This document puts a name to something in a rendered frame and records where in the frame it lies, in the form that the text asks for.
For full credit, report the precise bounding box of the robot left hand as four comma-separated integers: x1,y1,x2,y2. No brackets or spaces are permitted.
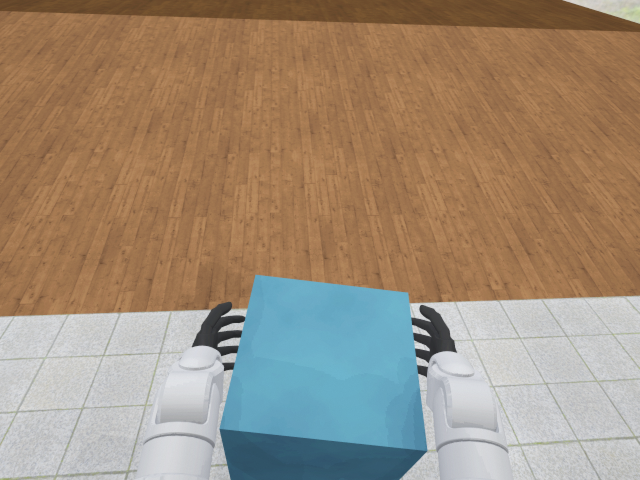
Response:
191,302,245,371

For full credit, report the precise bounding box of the right robot forearm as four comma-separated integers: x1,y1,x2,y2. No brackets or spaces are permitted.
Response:
426,351,514,480

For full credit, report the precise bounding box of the robot right hand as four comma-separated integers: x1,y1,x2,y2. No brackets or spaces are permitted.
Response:
411,305,457,377

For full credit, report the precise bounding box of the carton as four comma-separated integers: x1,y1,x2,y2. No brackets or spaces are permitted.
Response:
219,275,427,480

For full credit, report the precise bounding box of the left robot forearm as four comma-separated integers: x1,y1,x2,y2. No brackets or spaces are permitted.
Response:
134,346,224,480

